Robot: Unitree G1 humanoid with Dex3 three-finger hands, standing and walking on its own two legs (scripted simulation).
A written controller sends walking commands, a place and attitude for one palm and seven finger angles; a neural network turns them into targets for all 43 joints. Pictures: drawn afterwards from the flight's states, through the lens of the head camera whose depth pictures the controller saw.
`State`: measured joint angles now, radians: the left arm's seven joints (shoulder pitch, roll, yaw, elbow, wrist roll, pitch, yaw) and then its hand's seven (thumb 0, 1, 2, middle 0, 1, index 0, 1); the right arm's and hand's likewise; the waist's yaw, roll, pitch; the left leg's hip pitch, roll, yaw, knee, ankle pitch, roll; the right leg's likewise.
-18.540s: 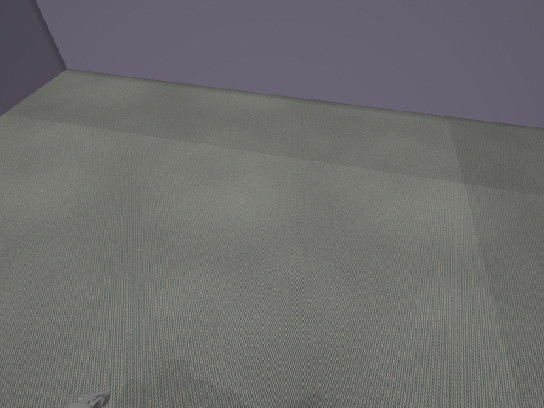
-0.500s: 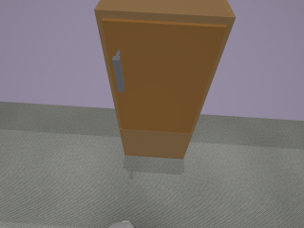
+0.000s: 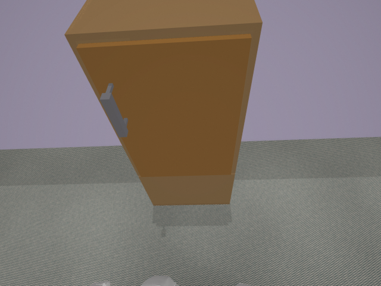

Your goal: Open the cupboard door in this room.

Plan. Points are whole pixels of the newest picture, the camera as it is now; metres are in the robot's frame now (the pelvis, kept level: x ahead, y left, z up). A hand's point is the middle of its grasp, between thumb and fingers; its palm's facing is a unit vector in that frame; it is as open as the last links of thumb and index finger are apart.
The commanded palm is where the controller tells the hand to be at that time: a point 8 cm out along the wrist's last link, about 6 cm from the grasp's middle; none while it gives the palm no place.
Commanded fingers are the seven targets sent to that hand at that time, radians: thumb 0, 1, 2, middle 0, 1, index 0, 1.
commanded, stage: come to a stop and stand still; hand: left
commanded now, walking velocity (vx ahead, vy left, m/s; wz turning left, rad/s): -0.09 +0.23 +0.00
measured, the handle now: (117, 111) +0.52 +0.23 +0.04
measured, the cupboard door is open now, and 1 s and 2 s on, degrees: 0 0 0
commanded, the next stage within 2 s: look again from close up in 0.78 s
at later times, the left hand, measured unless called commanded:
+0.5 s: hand out of the picture -0.03 +0.27 -0.17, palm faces +0.06 -0.97 -0.22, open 7.4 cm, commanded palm none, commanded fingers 0.00 0.90 0.90 -0.20 -0.30 -0.20 -0.30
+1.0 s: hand out of the picture -0.05 +0.24 -0.16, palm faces -0.03 -0.97 -0.22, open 7.3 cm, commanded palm none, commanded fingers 0.00 0.90 0.90 -0.20 -0.30 -0.20 -0.30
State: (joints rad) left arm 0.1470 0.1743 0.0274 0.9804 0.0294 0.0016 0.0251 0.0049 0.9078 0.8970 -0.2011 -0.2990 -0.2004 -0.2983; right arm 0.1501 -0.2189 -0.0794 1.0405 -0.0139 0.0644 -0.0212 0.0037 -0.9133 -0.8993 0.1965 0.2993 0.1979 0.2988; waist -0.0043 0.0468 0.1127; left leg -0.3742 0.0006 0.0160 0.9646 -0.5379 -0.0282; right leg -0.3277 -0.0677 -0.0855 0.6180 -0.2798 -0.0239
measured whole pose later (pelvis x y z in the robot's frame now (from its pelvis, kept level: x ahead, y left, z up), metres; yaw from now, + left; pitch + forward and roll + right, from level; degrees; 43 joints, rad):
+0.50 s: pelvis -0.05 +0.06 +0.01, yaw +0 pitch +0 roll +0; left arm 0.25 0.24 0.05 1.06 0.03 0.06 0.02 0.01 0.91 0.90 -0.20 -0.30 -0.20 -0.30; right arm 0.22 -0.15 -0.01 1.04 -0.02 0.03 -0.02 0.01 -0.91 -0.90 0.20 0.30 0.20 0.30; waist 0.03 -0.05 0.03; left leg -0.16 0.00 0.03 0.44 -0.28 0.02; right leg -0.41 -0.04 0.00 0.82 -0.38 0.03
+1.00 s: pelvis -0.07 +0.06 +0.01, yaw -1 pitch -1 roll -1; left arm 0.26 0.15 -0.02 1.09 0.02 -0.03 0.05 0.02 0.93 0.90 -0.20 -0.30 -0.20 -0.30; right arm 0.30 -0.15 0.00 1.09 -0.02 -0.01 -0.02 0.01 -0.91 -0.90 0.20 0.30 0.20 0.30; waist -0.02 0.03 0.04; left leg -0.21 0.02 0.04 0.52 -0.29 0.01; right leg -0.19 0.01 -0.05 0.48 -0.28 -0.02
